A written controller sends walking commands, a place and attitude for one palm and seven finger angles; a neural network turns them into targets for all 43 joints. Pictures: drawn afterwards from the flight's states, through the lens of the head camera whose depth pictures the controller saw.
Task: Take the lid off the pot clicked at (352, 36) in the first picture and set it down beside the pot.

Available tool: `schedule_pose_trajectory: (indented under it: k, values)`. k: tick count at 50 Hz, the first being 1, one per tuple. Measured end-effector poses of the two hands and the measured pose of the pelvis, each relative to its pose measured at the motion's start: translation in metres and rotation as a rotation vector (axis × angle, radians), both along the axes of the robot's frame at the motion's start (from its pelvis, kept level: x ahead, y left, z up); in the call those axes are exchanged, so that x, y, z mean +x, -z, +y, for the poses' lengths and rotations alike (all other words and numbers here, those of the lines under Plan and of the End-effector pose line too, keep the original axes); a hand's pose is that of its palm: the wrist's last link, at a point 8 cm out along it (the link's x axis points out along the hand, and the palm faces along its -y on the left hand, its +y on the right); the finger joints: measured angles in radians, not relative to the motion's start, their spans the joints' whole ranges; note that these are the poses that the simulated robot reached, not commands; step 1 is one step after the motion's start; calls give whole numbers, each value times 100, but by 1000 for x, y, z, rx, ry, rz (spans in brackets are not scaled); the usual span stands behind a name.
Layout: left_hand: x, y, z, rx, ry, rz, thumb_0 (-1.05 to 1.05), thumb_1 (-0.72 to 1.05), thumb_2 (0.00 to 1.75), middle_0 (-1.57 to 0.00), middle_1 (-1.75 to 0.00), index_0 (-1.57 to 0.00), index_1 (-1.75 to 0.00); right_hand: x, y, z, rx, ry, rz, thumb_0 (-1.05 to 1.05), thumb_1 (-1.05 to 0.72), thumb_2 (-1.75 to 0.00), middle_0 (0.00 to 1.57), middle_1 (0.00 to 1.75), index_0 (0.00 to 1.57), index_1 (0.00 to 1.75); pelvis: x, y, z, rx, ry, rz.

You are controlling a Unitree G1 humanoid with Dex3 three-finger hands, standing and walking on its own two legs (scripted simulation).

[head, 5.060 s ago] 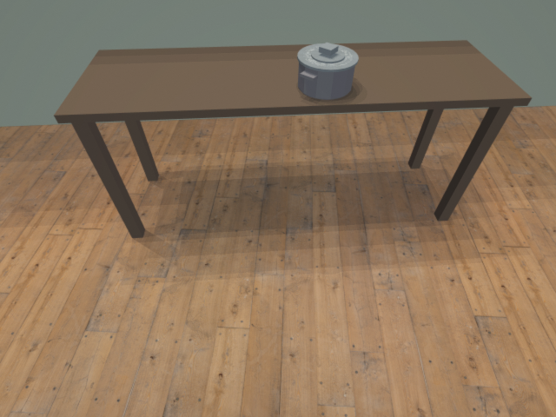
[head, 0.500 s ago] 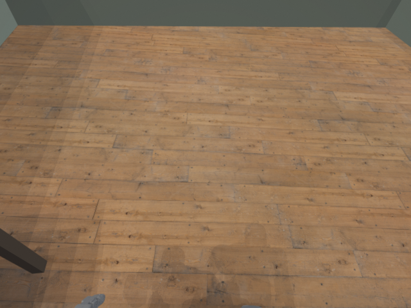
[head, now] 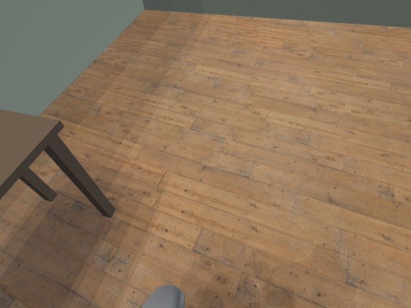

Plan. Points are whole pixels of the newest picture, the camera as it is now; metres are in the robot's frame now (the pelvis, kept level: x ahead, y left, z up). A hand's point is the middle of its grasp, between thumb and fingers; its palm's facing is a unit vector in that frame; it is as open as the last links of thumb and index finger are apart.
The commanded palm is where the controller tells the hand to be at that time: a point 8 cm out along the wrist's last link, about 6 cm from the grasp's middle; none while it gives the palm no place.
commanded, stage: turn to face it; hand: left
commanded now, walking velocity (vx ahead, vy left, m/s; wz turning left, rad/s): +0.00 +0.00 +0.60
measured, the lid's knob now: out of the picture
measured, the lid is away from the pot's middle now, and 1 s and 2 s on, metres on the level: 0.00 0.00 0.00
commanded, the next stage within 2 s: take the last steps up to it in 1.98 s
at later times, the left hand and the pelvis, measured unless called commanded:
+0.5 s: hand out of the picture +0.02 +0.30 -0.17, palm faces +0.36 -0.90 -0.25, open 7.4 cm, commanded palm none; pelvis +0.01 +0.06 +0.00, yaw +18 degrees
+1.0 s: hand out of the picture +0.00 +0.22 -0.14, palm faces +0.57 -0.77 -0.28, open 7.4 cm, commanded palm none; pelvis +0.02 +0.00 +0.00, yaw +37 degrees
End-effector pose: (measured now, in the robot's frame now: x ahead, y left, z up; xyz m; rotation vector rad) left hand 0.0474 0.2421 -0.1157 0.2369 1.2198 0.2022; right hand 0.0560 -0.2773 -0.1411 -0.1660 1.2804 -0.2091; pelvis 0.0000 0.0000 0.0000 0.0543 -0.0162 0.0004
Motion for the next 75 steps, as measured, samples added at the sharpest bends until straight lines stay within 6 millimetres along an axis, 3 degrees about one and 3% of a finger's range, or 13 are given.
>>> schedule_pose_trajectory:
  k: [5, 10, 13, 19, 25, 34, 39, 46, 52, 57, 65, 69, 75]
  values:
    - [-50, 13, 11, -28, -108, 88, 1, 90, 90, -21, -30, -21, -30, 64, -5, 24, -9, -131, -69, 1, -91, -90, 20, 30, 20, 30, 2, 4, 12, -13, -66, 5]
    - [-93, 35, 36, -58, -225, 160, 1, 90, 90, -21, -30, -21, -30, 129, -13, 74, -23, -284, -175, 1, -91, -90, 20, 30, 20, 30, 6, 16, 34, -39, -140, 16]
    - [-106, 49, 56, -65, -283, 181, 1, 90, 90, -21, -30, -21, -30, 151, -18, 102, -30, -349, -239, 1, -91, -90, 20, 30, 20, 30, 6, 24, 46, -43, -176, 9]
    - [-82, 39, 83, -56, -327, 75, 1, 91, 90, -20, -30, -20, -30, 145, -32, 130, -31, -399, -216, 0, -91, -90, 20, 30, 20, 30, 6, 9, 57, -73, -242, -9]
    - [-49, 21, 96, -31, -338, -58, 1, 91, 90, -20, -30, -20, -30, 123, -27, 135, -8, -404, -143, 0, -91, -90, 21, 30, 20, 30, 8, 3, 60, -82, -309, -9]
    - [-11, 2, 85, 19, -355, -161, 1, 91, 90, -20, -30, -20, -30, 86, -4, 101, 4, -393, 6, 1, -91, -90, 21, 30, 21, 30, 16, 5, 40, -68, -417, 6]
    - [-6, -6, 63, 65, -377, -213, 1, 91, 90, -20, -30, -20, -30, 86, 17, 73, 17, -406, 71, 1, -91, -90, 21, 30, 20, 30, 22, 14, 19, -52, -475, 10]
    - [-48, -16, 28, 60, -483, -166, 1, 90, 90, -20, -30, -21, -30, 115, 13, 63, 25, -505, 83, 1, -91, -90, 20, 30, 20, 30, 25, 3, 6, -24, -589, -14]
    - [-98, -5, 4, 22, -612, -107, 1, 90, 90, -21, -30, -21, -30, 147, 6, 82, 4, -621, 73, 1, -91, -90, 20, 30, 20, 30, 22, 1, 6, -14, -674, -16]
    - [-157, 11, -10, -22, -729, -17, 1, 90, 90, -21, -30, -21, -30, 179, -2, 127, -9, -744, 17, 1, -91, -90, 20, 30, 20, 30, 12, 4, 16, -24, -740, -9]
    - [-253, 48, -8, -79, -919, 105, 1, 90, 90, -20, -30, -21, -30, 209, -16, 233, -6, -962, -173, 1, -91, -90, 20, 30, 20, 30, -12, 22, 45, -61, -847, -5]
    - [-266, 40, 2, -75, -967, 94, 1, 91, 90, -20, -30, -20, -30, 202, -28, 260, -2, -1015, -192, 0, -91, -90, 20, 30, 20, 30, -17, 12, 54, -76, -887, -12]
    - [-259, 23, 21, -32, -998, -4, 1, 91, 90, -20, -30, -20, -30, 185, -28, 277, 23, -1061, -152, 0, -91, -90, 20, 30, 20, 30, -21, 2, 61, -81, -958, -23]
